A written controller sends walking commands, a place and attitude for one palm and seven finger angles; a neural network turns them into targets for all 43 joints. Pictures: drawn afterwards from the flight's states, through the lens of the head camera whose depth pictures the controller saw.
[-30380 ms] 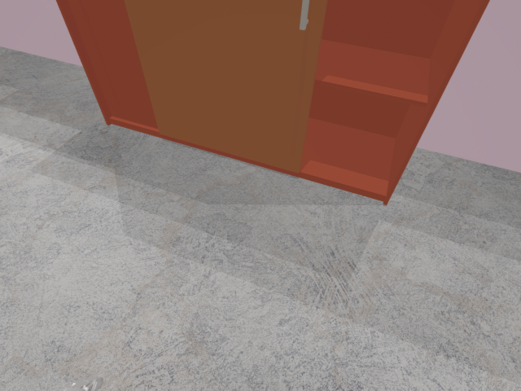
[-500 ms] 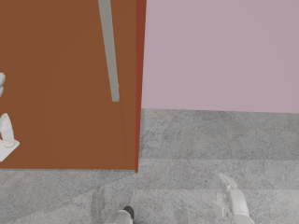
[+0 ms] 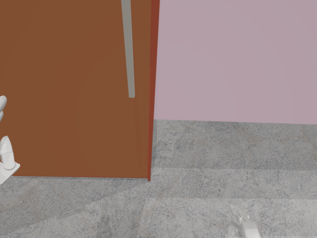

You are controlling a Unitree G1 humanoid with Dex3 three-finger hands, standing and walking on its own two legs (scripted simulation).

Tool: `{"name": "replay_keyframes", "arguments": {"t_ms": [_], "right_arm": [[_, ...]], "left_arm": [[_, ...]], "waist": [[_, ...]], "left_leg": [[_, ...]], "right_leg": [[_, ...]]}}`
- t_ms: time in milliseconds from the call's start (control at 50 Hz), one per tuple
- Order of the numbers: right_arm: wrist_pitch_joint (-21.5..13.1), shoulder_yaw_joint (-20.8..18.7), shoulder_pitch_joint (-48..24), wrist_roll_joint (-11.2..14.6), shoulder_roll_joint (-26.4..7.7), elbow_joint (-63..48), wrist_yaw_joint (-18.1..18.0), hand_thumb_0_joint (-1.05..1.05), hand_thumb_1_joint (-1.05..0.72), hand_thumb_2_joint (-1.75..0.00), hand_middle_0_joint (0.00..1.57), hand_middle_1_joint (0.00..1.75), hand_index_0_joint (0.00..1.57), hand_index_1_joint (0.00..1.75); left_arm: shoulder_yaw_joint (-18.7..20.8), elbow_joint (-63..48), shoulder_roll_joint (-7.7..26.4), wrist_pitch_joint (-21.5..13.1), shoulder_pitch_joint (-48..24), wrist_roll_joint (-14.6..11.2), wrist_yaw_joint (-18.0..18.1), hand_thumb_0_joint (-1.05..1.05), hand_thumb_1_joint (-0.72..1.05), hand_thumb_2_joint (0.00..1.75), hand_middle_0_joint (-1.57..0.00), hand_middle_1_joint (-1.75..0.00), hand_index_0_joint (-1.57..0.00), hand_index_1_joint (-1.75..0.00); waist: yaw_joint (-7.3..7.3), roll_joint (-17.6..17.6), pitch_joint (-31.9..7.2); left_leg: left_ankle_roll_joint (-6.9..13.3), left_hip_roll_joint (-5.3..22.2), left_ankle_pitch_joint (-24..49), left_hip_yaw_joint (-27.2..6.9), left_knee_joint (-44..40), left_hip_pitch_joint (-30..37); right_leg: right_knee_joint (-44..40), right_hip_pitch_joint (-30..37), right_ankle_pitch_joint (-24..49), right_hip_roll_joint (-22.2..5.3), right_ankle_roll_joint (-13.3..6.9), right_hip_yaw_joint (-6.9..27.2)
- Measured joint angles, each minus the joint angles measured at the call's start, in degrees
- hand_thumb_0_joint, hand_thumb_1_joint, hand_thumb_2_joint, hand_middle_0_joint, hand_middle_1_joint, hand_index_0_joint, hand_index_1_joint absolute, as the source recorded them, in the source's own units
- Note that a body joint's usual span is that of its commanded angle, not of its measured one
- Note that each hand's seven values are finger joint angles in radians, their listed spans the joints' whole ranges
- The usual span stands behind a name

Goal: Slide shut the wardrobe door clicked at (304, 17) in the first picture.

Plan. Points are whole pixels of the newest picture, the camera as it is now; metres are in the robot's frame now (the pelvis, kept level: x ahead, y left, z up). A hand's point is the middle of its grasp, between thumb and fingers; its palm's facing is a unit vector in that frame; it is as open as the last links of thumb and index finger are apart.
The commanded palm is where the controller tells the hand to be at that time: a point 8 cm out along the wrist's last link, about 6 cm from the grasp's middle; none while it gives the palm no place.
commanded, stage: stop stepping back and stand still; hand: left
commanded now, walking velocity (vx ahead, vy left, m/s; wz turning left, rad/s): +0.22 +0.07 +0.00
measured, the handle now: (129, 48) +0.57 +0.14 +0.20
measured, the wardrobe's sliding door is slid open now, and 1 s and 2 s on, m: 0.00 0.00 0.00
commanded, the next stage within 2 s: let the arm hang, fingers relaxed in 0.46 s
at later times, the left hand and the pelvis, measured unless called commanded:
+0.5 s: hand (0, 180) +0.17 +0.28 +0.17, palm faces +0.49 -0.77 -0.41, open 7.4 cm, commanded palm +0.11 +0.31 +0.18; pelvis -0.02 +0.01 -0.01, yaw +2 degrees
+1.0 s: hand out of the picture -0.06 +0.21 -0.18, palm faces +0.11 -0.97 -0.20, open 7.0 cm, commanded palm none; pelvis -0.03 +0.02 +0.00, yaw +5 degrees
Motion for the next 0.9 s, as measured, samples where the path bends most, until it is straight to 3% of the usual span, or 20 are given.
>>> {"name": "replay_keyframes", "arguments": {"t_ms": [40,80,180,240,320,420,560,600,640,700,760,820,840,900], "right_arm": [[0.79,-0.27,0.16,0.44,-1.09,2.33,-0.20,0.01,-0.90,-0.90,0.20,0.30,0.21,0.30],[1.17,-0.58,1.17,0.78,-1.87,3.91,-0.53,0.01,-0.90,-0.90,0.20,0.30,0.21,0.30],[0.11,-2.04,3.40,0.85,-4.75,3.98,-1.62,0.01,-0.90,-0.90,0.20,0.30,0.20,0.30],[-0.09,-2.59,2.11,0.98,-4.38,3.90,-1.65,0.01,-0.90,-0.90,0.20,0.30,0.20,0.30],[-1.35,-2.41,2.70,0.62,-3.08,2.63,-1.31,0.01,-0.90,-0.90,0.20,0.30,0.20,0.30],[-1.04,-2.03,2.57,0.91,-2.47,3.82,0.00,0.01,-0.90,-0.90,0.20,0.30,0.20,0.30],[-0.30,-1.25,0.08,0.96,-1.78,4.23,-0.17,0.01,-0.90,-0.90,0.20,0.30,0.20,0.30],[-1.54,-1.71,-1.12,0.90,-2.73,6.10,1.79,0.01,-0.90,-0.90,0.20,0.30,0.20,0.30],[0.32,-1.83,-2.99,0.49,-4.00,8.44,2.96,0.01,-0.90,-0.90,0.20,0.30,0.20,0.30],[3.14,-1.53,-5.47,-0.16,-4.66,11.44,3.48,0.01,-0.90,-0.90,0.20,0.30,0.20,0.30],[4.94,-1.21,-5.76,-0.45,-3.62,13.18,3.57,0.01,-0.90,-0.90,0.20,0.30,0.20,0.30],[6.26,-0.82,-4.64,-0.74,-2.40,15.50,3.32,0.00,-0.90,-0.90,0.20,0.30,0.20,0.30],[6.58,-0.74,-3.89,-0.77,-1.99,16.43,3.15,0.00,-0.90,-0.90,0.20,0.30,0.20,0.30],[7.40,-0.56,-1.15,-0.90,-0.87,19.75,2.68,0.00,-0.90,-0.90,0.20,0.30,0.20,0.30]], "left_arm": [[-0.86,2.18,-1.63,0.78,-1.76,-0.24,0.04,0.01,0.89,0.89,-0.21,-0.30,-0.22,-0.31],[-1.75,4.73,-3.64,1.17,-3.60,-0.22,0.42,0.01,0.89,0.89,-0.21,-0.30,-0.22,-0.31],[-4.18,8.57,-7.29,1.61,-7.07,0.62,1.30,0.01,0.89,0.89,-0.21,-0.30,-0.21,-0.31],[-3.56,6.96,-6.41,1.43,-5.53,0.82,1.23,0.01,0.89,0.89,-0.21,-0.30,-0.21,-0.31],[-1.81,4.77,-3.72,0.12,-2.76,1.88,1.03,0.01,0.89,0.89,-0.21,-0.30,-0.22,-0.31],[-0.60,4.52,-3.51,-2.32,-2.90,1.25,0.85,0.01,0.89,0.89,-0.21,-0.30,-0.22,-0.31],[-2.07,7.35,-5.96,-1.50,-5.30,1.13,0.85,0.01,0.89,0.89,-0.21,-0.30,-0.22,-0.31],[-5.68,15.21,-5.27,-0.93,-9.18,2.58,-1.71,0.00,0.89,0.90,-0.20,-0.30,-0.21,-0.31],[-10.91,28.02,-5.78,3.59,-14.16,3.33,-4.40,0.00,0.90,0.90,-0.20,-0.30,-0.21,-0.30],[-17.46,49.23,-9.29,10.02,-19.29,3.93,-6.58,0.00,0.90,0.90,-0.19,-0.29,-0.20,-0.30],[-22.40,65.66,-13.00,13.32,-20.45,3.93,-7.52,0.00,0.91,0.89,-0.19,-0.29,-0.20,-0.30],[-25.48,77.38,-16.85,14.69,-19.58,3.54,-7.97,0.01,0.91,0.89,-0.20,-0.29,-0.20,-0.30],[-24.66,79.94,-17.71,14.49,-19.32,2.93,-7.14,0.00,0.94,0.89,-0.20,-0.29,-0.20,-0.30],[-23.31,85.06,-16.31,13.52,-18.88,2.93,-6.66,-0.03,1.01,0.89,-0.21,-0.30,-0.21,-0.30]], "waist": [[1.06,0.30,-0.76],[1.31,-0.37,-2.14],[-1.17,0.36,-3.71],[-2.04,-1.43,-1.96],[-3.08,-0.96,-1.23],[-1.41,1.02,-0.77],[-0.59,0.64,0.87],[-0.51,1.68,0.07],[-0.27,2.61,-1.02],[-0.80,3.74,-0.94],[-1.89,2.18,0.81],[-2.26,0.00,2.89],[-2.10,-0.50,3.44],[-0.83,-1.22,4.51]], "left_leg": [[-0.41,-0.75,-2.38,-0.99,10.08,-1.89],[-0.04,-0.94,-3.43,-0.47,13.69,-0.75],[1.96,1.58,-3.97,-0.45,-0.96,9.40],[0.17,0.74,-0.42,0.47,-0.43,9.55],[-0.19,0.99,-0.99,-0.27,0.26,9.35],[0.91,1.53,-2.83,-1.44,4.07,7.31],[0.62,-0.07,-1.37,-0.11,-0.12,10.11],[0.94,-0.62,-1.06,-0.72,0.58,8.09],[1.26,-1.66,-1.34,-0.98,2.24,5.86],[1.44,-2.01,-1.94,-1.16,3.97,4.57],[1.23,-2.08,-1.83,-1.35,3.96,5.46],[1.13,-1.67,-1.40,-1.57,3.00,6.66],[1.08,-1.40,-1.11,-1.90,2.53,6.76],[0.73,-0.78,0.19,-3.06,0.72,6.79]], "right_leg": [[0.86,-0.50,1.12,-0.19,-0.02,0.64],[1.29,-0.67,0.46,-0.95,0.46,1.24],[5.65,-2.85,-1.72,-1.55,1.57,-0.91],[9.20,-3.93,-3.44,-2.64,2.15,0.00],[8.23,-3.17,-2.57,-1.95,2.00,-0.10],[7.07,-3.05,-2.06,-0.67,1.15,-0.77],[7.05,-2.47,-2.22,-2.19,2.58,0.50],[8.99,-4.81,-1.81,-2.78,2.92,-0.12],[10.74,-6.71,-3.20,-3.73,3.10,-0.11],[12.08,-7.71,-4.10,-4.08,3.25,-0.26],[12.34,-6.87,-4.14,-4.15,2.94,-0.45],[10.79,-5.40,-3.42,-3.71,2.91,-0.65],[9.72,-4.95,-2.84,-3.41,2.90,-0.98],[6.11,-3.81,-0.85,-2.68,2.51,-2.13]]}}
